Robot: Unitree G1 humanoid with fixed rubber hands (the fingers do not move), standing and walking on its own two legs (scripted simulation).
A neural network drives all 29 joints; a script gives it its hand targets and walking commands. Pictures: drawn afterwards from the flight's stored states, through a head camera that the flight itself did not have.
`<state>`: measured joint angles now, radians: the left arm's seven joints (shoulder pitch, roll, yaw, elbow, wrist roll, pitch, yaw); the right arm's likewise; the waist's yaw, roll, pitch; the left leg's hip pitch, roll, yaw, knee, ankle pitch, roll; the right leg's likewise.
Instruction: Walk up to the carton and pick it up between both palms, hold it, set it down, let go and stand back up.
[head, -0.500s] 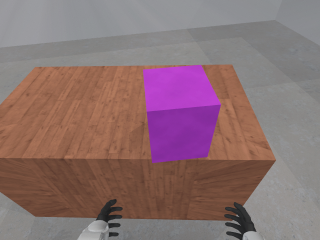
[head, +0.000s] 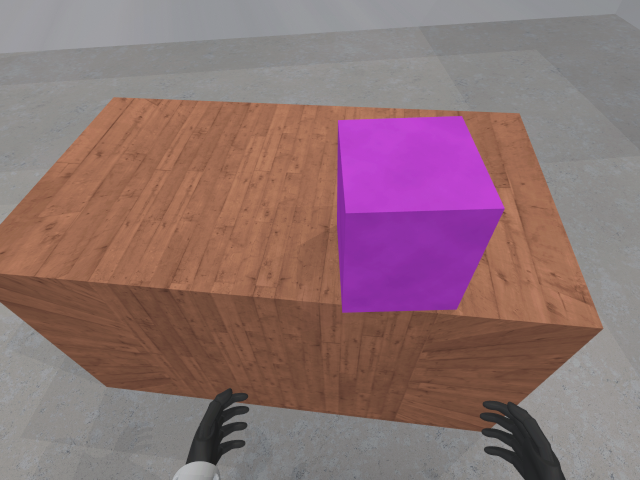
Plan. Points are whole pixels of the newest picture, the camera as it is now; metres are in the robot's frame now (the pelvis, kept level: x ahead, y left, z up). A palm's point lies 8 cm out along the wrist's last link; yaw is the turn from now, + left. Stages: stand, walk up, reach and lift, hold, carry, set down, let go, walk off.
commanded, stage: reach and lift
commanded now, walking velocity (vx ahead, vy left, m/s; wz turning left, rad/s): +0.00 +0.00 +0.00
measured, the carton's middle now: (399, 218) +0.52 -0.06 +0.00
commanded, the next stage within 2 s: none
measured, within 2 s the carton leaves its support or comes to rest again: neither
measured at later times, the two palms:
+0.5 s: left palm (230, 409) +0.19 +0.16 -0.03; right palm (565, 445) +0.20 -0.24 -0.03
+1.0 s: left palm (242, 360) +0.25 +0.15 +0.01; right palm (567, 383) +0.26 -0.24 +0.01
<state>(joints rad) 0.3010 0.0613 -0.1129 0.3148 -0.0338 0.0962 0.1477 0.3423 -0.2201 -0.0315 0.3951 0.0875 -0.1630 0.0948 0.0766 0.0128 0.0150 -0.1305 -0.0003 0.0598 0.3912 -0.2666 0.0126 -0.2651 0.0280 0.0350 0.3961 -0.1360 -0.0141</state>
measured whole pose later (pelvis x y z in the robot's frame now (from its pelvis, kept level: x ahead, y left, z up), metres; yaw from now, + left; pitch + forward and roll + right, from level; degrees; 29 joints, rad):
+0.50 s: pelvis +0.03 -0.02 +0.00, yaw +2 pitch +1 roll +0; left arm 0.32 0.07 -0.15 0.26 -0.04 -0.15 0.17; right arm 0.38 -0.26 0.00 0.39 0.24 -0.33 0.10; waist 0.04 0.00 -0.01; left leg -0.08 0.02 0.02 0.36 -0.29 -0.01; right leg -0.21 0.05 0.00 0.38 -0.18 -0.04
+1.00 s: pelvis +0.02 -0.02 +0.00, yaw +2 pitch +0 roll +0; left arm 0.11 0.06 -0.15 0.27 -0.06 -0.09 0.23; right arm 0.10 -0.29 0.00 0.51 0.31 -0.29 0.14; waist 0.04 -0.05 -0.01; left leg -0.08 0.02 0.02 0.33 -0.25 -0.02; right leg -0.22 0.05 0.01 0.36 -0.15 -0.04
